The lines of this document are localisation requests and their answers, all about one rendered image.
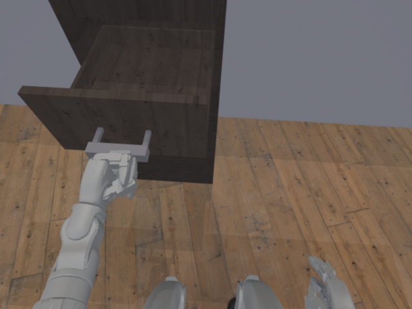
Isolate cabinet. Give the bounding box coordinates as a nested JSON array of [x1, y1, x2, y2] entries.
[[48, 0, 227, 184]]

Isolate left robot hand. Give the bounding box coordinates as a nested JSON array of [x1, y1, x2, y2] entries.
[[79, 150, 138, 209]]

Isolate robot left forearm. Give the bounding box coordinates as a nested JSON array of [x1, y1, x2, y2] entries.
[[32, 202, 107, 309]]

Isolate drawer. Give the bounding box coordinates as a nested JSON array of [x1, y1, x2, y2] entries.
[[17, 25, 215, 158]]

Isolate right robot hand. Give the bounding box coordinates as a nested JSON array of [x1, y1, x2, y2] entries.
[[304, 255, 355, 309]]

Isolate handle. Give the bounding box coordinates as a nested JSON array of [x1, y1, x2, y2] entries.
[[85, 127, 151, 162]]

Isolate left robot shin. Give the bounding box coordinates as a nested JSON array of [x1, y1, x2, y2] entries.
[[165, 276, 178, 281]]

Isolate left robot thigh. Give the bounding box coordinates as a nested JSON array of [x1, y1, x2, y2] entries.
[[142, 281, 186, 309]]

